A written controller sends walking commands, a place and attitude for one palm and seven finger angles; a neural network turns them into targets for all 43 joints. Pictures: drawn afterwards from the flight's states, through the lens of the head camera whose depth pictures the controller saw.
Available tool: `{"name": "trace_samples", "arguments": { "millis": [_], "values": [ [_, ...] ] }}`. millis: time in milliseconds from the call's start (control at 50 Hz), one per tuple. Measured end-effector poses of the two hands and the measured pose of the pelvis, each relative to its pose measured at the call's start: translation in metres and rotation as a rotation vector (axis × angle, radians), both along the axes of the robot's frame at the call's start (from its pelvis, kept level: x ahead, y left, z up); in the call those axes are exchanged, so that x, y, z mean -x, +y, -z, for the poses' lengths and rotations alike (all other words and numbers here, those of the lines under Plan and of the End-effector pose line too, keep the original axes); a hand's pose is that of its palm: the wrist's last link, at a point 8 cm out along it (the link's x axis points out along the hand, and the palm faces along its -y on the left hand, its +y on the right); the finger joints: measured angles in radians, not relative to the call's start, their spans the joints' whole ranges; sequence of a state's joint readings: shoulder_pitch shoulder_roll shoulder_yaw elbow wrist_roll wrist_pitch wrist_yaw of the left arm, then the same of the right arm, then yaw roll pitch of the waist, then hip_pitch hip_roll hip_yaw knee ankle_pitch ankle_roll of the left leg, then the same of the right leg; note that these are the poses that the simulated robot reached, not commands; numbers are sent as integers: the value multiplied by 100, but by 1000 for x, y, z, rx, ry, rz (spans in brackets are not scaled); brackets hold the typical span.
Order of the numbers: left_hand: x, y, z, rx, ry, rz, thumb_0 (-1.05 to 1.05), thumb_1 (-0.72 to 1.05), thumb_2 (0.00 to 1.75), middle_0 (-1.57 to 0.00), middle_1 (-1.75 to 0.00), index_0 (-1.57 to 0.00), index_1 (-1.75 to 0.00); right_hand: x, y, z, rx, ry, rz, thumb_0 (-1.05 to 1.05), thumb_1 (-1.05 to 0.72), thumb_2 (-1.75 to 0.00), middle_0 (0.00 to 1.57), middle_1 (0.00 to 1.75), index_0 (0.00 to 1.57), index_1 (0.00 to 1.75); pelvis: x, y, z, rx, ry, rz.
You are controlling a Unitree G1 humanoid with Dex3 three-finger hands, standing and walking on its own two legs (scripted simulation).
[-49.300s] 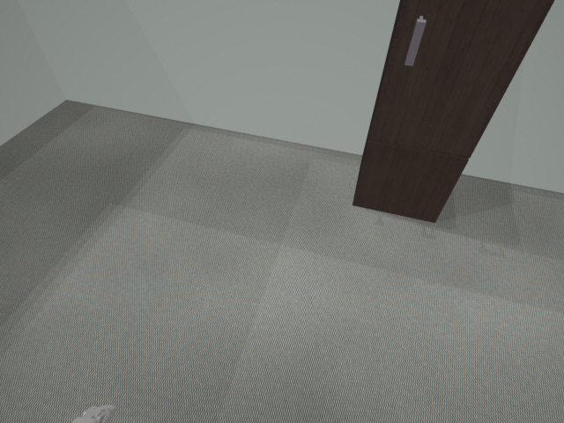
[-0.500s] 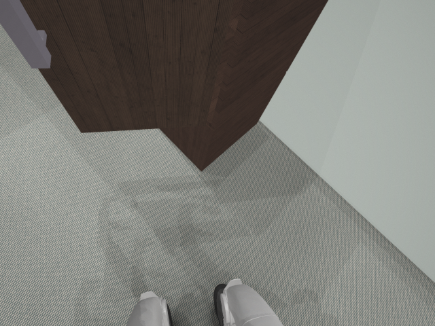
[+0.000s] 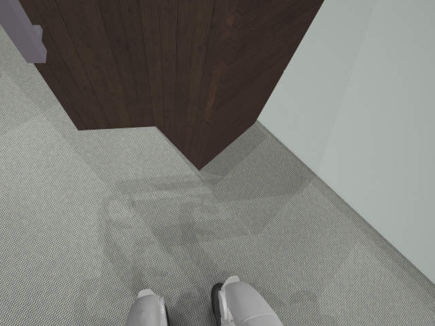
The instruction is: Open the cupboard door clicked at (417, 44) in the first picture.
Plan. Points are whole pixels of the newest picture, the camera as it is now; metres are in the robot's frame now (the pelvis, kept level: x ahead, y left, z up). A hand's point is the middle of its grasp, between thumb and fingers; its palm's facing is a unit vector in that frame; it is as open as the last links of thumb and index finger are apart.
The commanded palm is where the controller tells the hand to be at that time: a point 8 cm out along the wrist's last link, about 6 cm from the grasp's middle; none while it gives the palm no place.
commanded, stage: move the hooked fingers beside the handle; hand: left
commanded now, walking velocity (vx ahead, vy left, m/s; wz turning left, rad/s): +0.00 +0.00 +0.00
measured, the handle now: (17, 10) +0.60 +0.23 +0.11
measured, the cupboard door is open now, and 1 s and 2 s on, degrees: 54 54 54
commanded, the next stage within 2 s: slide the fingers in behind the handle in 0.32 s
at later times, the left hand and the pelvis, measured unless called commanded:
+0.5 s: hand out of the picture +0.54 +0.31 +0.11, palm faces +0.00 -1.00 -0.01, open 14.0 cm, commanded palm +0.54 +0.33 +0.11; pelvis -0.01 +0.01 -0.01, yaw +0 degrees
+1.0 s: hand out of the picture +0.55 +0.25 +0.12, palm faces +0.00 -1.00 -0.01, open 14.0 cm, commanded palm +0.54 +0.29 +0.11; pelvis +0.00 +0.01 +0.00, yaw +0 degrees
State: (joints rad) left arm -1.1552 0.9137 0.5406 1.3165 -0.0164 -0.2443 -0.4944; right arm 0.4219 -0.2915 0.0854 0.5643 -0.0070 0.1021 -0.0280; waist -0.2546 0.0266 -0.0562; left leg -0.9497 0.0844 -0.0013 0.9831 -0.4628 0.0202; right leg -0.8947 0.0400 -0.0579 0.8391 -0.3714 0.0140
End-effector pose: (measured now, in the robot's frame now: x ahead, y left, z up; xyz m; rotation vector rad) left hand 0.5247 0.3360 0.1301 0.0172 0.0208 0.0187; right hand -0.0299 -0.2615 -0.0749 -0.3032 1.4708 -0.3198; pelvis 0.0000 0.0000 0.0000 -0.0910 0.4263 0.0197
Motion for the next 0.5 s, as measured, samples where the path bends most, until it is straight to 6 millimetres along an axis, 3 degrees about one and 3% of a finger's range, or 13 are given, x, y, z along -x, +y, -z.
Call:
{"name": "trace_samples", "arguments": {
  "millis": [220, 500],
  "values": [
    [9, 17, 0, 0, 44, 5, -1, -50, 30, -30, -120, -30, -120, 27, 7, -2, -9, 69, 26, 0, -91, -90, 20, 30, 21, 30, 4, 1, 1, 4, 4, -3],
    [8, 25, 15, 6, 30, 22, -1, -50, 30, -30, -120, -30, -120, 24, 12, -5, 23, 58, 11, 0, -91, -90, 20, 30, 21, 30, 7, 11, 6, 18, 21, -3]
  ]
}}
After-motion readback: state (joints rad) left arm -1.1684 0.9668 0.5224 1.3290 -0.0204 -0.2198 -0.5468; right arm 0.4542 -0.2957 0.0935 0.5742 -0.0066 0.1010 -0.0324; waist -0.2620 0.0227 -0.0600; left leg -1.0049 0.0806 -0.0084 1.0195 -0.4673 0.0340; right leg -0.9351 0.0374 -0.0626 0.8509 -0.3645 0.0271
